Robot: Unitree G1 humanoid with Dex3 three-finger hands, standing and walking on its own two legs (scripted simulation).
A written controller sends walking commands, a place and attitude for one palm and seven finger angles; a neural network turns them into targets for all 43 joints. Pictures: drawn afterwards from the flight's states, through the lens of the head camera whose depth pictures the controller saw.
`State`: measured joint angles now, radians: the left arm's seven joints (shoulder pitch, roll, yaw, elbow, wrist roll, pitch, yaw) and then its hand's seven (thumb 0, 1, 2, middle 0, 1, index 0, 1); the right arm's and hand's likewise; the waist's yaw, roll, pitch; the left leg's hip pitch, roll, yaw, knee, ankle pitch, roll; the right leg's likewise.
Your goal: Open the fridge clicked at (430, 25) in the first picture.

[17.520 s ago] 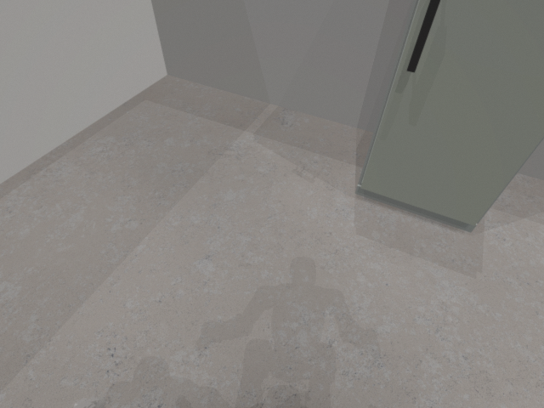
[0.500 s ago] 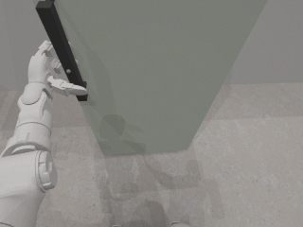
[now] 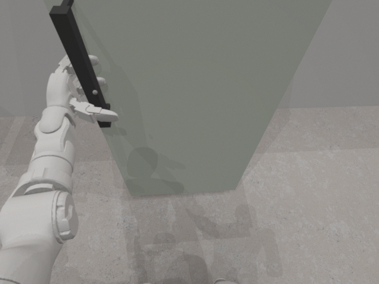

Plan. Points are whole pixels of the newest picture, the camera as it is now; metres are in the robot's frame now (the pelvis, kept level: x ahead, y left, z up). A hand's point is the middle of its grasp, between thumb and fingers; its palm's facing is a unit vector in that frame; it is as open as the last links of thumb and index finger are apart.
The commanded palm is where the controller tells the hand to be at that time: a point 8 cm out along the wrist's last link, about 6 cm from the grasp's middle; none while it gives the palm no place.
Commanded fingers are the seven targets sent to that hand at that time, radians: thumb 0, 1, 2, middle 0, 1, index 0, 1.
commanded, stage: slide the fingers in behind the handle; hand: left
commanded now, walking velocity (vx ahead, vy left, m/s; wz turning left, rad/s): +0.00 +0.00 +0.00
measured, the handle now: (90, 72) +0.53 +0.20 +0.14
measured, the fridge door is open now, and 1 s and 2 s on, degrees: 0 0 0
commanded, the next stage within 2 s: grip the handle and tug to test in 0.32 s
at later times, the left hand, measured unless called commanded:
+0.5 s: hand (92, 90) +0.49 +0.19 +0.12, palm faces +0.04 -1.00 +0.00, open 13.9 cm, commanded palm +0.47 +0.23 +0.13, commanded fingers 0.00 -0.27 0.40 -0.32 -1.23 -0.32 -1.23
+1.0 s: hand (96, 89) +0.49 +0.18 +0.12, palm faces +0.03 -1.00 +0.00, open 7.1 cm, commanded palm +0.47 +0.23 +0.13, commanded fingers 0.00 0.90 0.90 -0.45 -1.40 -0.45 -1.40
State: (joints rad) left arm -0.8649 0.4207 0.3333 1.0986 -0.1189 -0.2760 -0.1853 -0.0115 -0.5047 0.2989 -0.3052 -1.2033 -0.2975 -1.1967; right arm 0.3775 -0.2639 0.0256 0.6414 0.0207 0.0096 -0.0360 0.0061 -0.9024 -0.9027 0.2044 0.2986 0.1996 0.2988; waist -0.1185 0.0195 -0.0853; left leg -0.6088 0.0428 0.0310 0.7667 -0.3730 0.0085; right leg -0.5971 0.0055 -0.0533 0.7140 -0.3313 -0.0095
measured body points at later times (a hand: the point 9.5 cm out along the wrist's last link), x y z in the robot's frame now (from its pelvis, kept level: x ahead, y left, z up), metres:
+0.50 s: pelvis +0.00 +0.00 +0.00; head +0.08 +0.01 +0.44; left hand +0.48 +0.24 +0.13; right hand +0.02 -0.27 -0.11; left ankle +0.00 +0.11 -0.71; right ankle +0.01 -0.12 -0.71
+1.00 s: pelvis +0.01 +0.00 +0.00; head +0.08 +0.01 +0.44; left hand +0.49 +0.23 +0.13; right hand +0.04 -0.26 -0.12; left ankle +0.00 +0.11 -0.71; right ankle +0.01 -0.12 -0.71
